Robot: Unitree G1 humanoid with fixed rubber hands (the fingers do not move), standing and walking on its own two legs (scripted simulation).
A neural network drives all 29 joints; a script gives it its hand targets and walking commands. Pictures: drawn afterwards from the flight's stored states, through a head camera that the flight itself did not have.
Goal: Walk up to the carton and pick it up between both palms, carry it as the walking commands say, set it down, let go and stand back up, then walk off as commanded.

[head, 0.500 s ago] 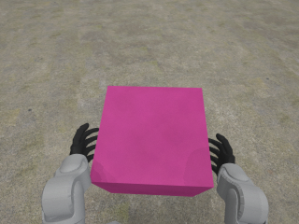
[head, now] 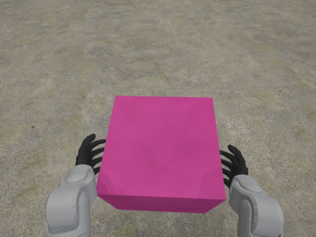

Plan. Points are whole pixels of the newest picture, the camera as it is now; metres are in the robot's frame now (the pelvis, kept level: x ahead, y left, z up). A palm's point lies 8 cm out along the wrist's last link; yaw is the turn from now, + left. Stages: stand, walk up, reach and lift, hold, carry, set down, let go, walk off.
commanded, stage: carry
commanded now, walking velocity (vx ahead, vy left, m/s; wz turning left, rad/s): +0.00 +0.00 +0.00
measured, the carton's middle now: (162, 157) +0.32 -0.01 +0.03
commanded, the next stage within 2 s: none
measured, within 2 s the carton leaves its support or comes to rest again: neither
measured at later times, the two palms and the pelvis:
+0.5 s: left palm (87, 167) +0.25 +0.16 +0.10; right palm (237, 178) +0.23 -0.17 +0.08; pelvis +0.01 +0.00 +0.00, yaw +0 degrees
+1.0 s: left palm (102, 132) +0.36 +0.15 +0.08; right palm (227, 142) +0.34 -0.18 +0.07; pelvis +0.10 -0.01 +0.00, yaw +0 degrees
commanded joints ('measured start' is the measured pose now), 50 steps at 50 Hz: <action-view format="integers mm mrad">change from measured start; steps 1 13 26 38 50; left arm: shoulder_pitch -488 -463 -480 -465 -354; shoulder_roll -776 -772 -824 -842 -842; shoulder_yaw -703 -695 -720 -725 -709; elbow -124 -128 -117 -137 -171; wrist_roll -320 -310 -309 -309 -339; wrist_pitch -11 -9 -14 -24 -64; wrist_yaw -167 -166 -181 -178 -177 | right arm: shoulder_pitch -591 -594 -592 -540 -516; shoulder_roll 771 781 803 834 839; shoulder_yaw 733 745 752 773 775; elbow -175 -188 -167 -173 -231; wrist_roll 354 360 363 367 373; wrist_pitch -4 -1 -17 -30 -62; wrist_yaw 172 171 185 185 164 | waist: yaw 0 1 3 -17 44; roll -7 -13 107 68 -158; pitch -293 -327 -258 -335 -478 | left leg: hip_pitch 133 205 141 326 -46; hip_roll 117 108 170 126 -3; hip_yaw -154 -143 -243 -260 -68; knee -171 -129 -306 -214 99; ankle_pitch -189 -17 -518 -191 88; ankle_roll -17 -7 -13 -30 -83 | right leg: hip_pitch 27 28 -21 18 680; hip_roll -67 -81 -32 -86 -176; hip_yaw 63 59 27 96 182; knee -214 -166 -142 -161 -134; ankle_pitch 23 195 -242 -72 863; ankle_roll -92 -85 -77 -87 -141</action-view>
